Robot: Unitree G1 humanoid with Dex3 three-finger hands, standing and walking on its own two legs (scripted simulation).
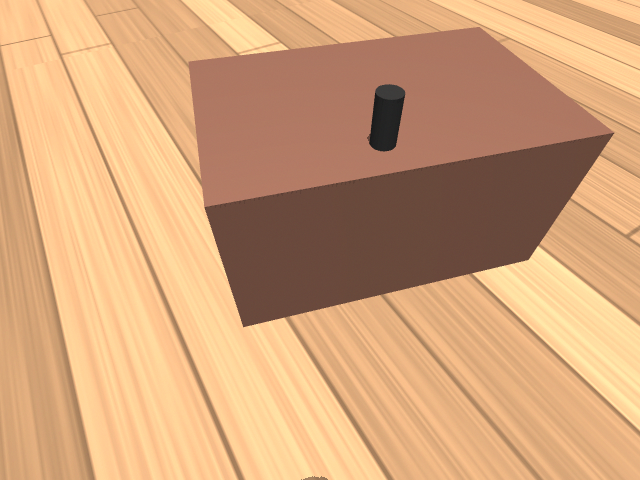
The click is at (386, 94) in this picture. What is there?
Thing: squat round
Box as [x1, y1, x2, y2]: [369, 84, 404, 150]
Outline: 396,85 381,85 377,87 375,90 369,142 372,147 378,150 389,150 395,146 404,97 404,90
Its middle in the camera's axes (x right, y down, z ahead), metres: +0.17 -0.33 +1.02
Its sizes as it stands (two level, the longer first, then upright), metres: 0.074 0.074 0.152
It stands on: a support 0.60 m high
